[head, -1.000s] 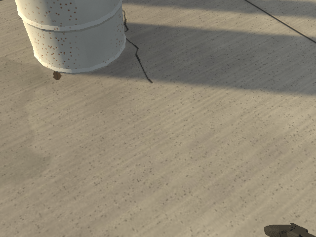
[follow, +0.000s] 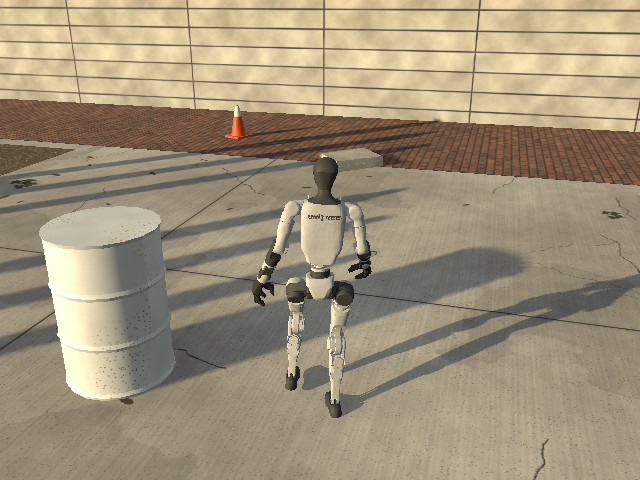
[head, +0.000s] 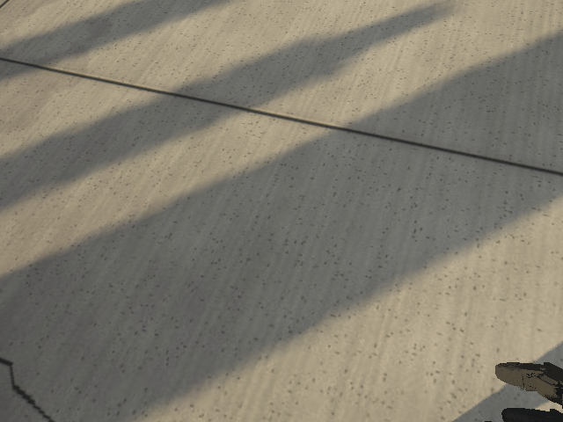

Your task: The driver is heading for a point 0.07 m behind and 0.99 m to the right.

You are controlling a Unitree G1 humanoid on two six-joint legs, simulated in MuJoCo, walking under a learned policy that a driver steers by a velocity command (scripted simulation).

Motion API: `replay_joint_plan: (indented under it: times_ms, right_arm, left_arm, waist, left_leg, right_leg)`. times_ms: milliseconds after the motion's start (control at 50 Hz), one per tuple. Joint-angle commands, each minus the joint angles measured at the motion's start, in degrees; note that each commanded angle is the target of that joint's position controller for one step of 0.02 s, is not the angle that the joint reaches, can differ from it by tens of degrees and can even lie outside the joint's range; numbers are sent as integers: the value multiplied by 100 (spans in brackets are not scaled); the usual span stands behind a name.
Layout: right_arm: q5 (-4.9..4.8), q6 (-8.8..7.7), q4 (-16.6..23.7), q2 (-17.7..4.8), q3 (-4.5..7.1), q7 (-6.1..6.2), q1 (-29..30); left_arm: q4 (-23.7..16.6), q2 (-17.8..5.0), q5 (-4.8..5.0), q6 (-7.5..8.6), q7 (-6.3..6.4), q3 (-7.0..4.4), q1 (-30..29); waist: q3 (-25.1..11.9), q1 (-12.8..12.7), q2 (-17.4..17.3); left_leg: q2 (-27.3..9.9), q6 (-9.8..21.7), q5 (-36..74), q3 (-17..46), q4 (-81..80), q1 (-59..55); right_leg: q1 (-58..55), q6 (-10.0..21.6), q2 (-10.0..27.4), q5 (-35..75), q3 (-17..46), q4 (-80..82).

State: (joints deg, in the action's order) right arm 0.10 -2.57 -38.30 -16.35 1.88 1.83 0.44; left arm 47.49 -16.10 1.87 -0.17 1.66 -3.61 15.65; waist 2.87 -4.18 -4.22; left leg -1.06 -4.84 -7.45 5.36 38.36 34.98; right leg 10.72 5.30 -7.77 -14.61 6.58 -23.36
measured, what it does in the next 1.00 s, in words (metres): walks ahead, turning right: left foot, then right foot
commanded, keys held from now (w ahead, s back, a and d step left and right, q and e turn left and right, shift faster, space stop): e+shift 0.32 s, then w+e+shift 0.68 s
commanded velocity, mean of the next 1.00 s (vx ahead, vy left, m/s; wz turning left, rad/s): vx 0.48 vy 0.00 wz -0.90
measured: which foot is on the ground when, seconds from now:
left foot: up 0.00-0.06, down 0.08-0.54, up 0.56-0.92, down 0.94-1.00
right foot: down 0.00-0.08, up 0.10-0.56, down 0.58-0.94, up 0.96-1.00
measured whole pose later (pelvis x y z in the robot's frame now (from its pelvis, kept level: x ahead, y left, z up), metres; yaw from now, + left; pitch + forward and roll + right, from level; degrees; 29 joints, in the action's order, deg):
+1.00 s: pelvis +0.30 -0.19 -0.03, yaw -54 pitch +3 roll +1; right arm 2.8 -2.2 -35.5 -17.4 2.6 0.0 -2.3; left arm 48.7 -19.1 0.0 3.1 -0.6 -5.2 25.3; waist 2.0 -4.7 0.9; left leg -0.9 -0.4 -11.7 -2.6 39.3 29.6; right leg 4.5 6.6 -4.8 -28.7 13.3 -54.0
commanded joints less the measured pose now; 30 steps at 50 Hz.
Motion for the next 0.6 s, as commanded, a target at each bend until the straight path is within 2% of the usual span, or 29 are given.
replay_joint_plan:
  times_ms: [20, 40, 60, 80, 100, 120, 140, 160, 180, 200, 220, 260, 320, 340, 380, 400, 440, 500, 520, 540, 560, 580, 600]
  right_arm:
    - [-7, -52, 359, -594, 189, -58, -69]
    - [3, -85, 325, -636, 216, -78, -186]
    - [22, -134, 256, -647, 239, -90, -425]
    - [110, -175, 217, -839, 290, -60, -757]
    - [271, -132, 309, -1133, 321, 14, -866]
    - [270, -47, 306, -905, 330, -11, -1107]
    - [169, 10, 444, -623, 270, -10, -797]
    - [137, 65, 458, -438, 235, 22, -618]
    - [121, 118, 449, -392, 224, 51, -451]
    - [123, 148, 442, -417, 227, 64, -307]
    - [165, 165, 429, -458, 247, 69, -249]
    - [202, 175, 370, -507, 301, 83, -287]
    - [177, 178, 292, -640, 394, 107, -364]
    - [130, 173, 269, -732, 440, 94, -422]
    - [-10, 120, 202, -1001, 546, 57, -480]
    - [-69, 79, 188, -1093, 589, 38, -456]
    - [-148, 13, 182, -1167, 639, -8, -311]
    - [-206, -18, 177, -1121, 647, -101, -84]
    - [-229, 2, 204, -1032, 623, -124, 103]
    - [-199, 35, 229, -801, 571, -125, 253]
    - [297, 293, 0, -670, 498, -240, -457]
    - [440, 415, 138, 197, 172, -279, -51]
    - [395, 357, 960, 307, 84, -328, 499]
  left_arm:
    - [-497, -864, 31, -83, 111, -245, -337]
    - [-573, -871, 31, -100, 124, -260, -448]
    - [-657, -848, 32, -110, 127, -262, -602]
    - [-775, -648, -34, -96, 109, -205, -566]
    - [-846, -234, -119, -56, 92, -107, 52]
    - [-747, -678, -61, -42, 32, -170, 723]
    - [-592, -1185, -29, -118, 18, -352, 688]
    - [-606, -1244, 14, -212, 46, -412, 329]
    - [-639, -1137, 28, -315, 97, -420, 200]
    - [-729, -1051, 30, -388, 120, -429, 114]
    - [-810, -880, 45, -432, 123, -397, 43]
    - [-1013, -592, 46, -443, 125, -338, -131]
    - [-1265, -544, -12, -414, 63, -318, -410]
    - [-1313, -559, -3, -395, 6, -317, -456]
    - [-1377, -627, -2, -336, -141, -336, -483]
    - [-1349, -679, -4, -312, -203, -357, -449]
    - [-1181, -741, -8, -293, -283, -401, -298]
    - [-872, -645, 24, -315, -317, -408, 46]
    - [-670, -558, 36, -317, -304, -395, 391]
    - [-321, -539, 31, -289, -273, -411, 968]
    - [-162, -507, -443, -269, -423, -308, 1461]
    - [-271, -653, -362, -172, -447, -212, 1506]
    - [-755, -1299, -303, -71, -330, -295, 957]
  waist:
    - [-765, 408, 897]
    - [-801, 492, 983]
    - [-871, 668, 999]
    - [-1255, 739, 712]
    - [-1851, 447, -600]
    - [-2647, 346, -1231]
    - [-2121, 356, -532]
    - [-1523, 381, -173]
    - [-1181, 325, -33]
    - [-904, 268, -152]
    - [-712, 264, -256]
    - [-690, 334, -474]
    - [-923, 439, -456]
    - [-1082, 478, -421]
    - [-1112, 444, -627]
    - [-1067, 389, -665]
    - [-927, 232, -591]
    - [-674, -40, -433]
    - [-535, -244, -224]
    - [-362, -454, 259]
    - [-292, -583, 1610]
    - [411, -552, 2269]
    - [116, -347, 2574]
  left_leg:
    - [316, 39, -87, 70, -652, -696]
    - [321, 107, 0, 97, -969, -944]
    - [277, 225, 594, 17, -1554, -1466]
    - [-315, 548, 1886, 317, -1739, -2612]
    - [-1799, 1342, 4653, 1654, -1257, -4447]
    - [-2845, 2224, 4492, 3039, -1367, -4772]
    - [-2598, 2203, 3857, 2575, -1392, -4297]
    - [-2119, 1927, 3194, 1718, -1416, -3816]
    - [-1799, 1739, 2490, 1227, -1552, -3380]
    - [-1642, 1679, 1951, 887, -1731, -2950]
    - [-1420, 1628, 1648, 475, -1943, -2550]
    - [-1379, 1714, 1495, 38, -2171, -2505]
    - [-1662, 1878, 1492, -248, -2262, -2780]
    - [-1749, 1830, 560, -285, -2431, -2787]
    - [-1901, 1661, -1315, -211, -2821, -2640]
    - [-1915, 1549, -1931, -255, -2963, -2529]
    - [-1877, 1334, -2472, -524, -3128, -2253]
    - [-1828, 1109, -2695, -898, -2915, -2139]
    - [-1715, 990, -2799, -1150, -2561, -1942]
    - [-1396, 843, -2842, -1528, -1710, -1603]
    - [-919, 610, -3284, -2312, 815, -542]
    - [-445, 469, -3392, -1867, 3054, 1570]
    - [-11, 220, -2805, -928, 3365, 2802]
  right_leg:
    - [-377, 496, 1353, 3379, 1516, -359]
    - [-419, 410, 1286, 3090, 1682, -534]
    - [-339, 255, 1059, 2720, 1675, -852]
    - [146, 2, 689, 1865, 1462, -1655]
    - [1641, -371, -17, -1604, 779, -2930]
    - [2069, -585, 58, -2709, 595, -4077]
    - [2237, -833, 407, -2389, 527, -4723]
    - [2452, -1016, 585, -1958, 277, -5035]
    - [2542, -1107, 718, -1665, 148, -5103]
    - [2530, -1141, 865, -1411, 41, -5038]
    - [2361, -1144, 890, -1178, -175, -4863]
    - [2325, -1152, 984, -953, -404, -4420]
    - [2250, -1107, 1269, -695, -461, -3795]
    - [2141, -1036, 1357, -569, -529, -3579]
    - [1908, -813, 1452, -521, -700, -3250]
    - [1726, -679, 1445, -527, -793, -3055]
    - [1170, -427, 1363, -602, -1073, -2549]
    - [487, -136, 1301, -819, -1519, -1852]
    - [77, -32, 1218, -591, -1758, -1319]
    - [-460, 104, 957, -546, -1943, -697]
    - [-1525, 370, 863, -1507, -998, -50]
    - [-1253, 575, 1721, -2111, 779, -574]
    - [-1132, 1291, 2481, -2462, 3455, 1123]
Keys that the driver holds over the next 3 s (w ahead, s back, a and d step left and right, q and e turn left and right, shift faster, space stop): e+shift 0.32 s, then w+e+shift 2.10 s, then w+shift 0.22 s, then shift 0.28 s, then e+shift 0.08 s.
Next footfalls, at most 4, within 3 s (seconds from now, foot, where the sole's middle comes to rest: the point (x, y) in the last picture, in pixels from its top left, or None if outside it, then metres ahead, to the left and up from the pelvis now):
0.08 left None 0.20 0.12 -0.78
0.58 right None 0.04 -0.11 -0.78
0.94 left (430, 404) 0.48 -0.21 -0.78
1.40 right None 0.48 -0.69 -0.78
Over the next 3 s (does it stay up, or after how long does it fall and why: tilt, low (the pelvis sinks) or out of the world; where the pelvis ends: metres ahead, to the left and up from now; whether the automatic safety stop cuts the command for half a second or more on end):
stays up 0.07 -1.79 0.00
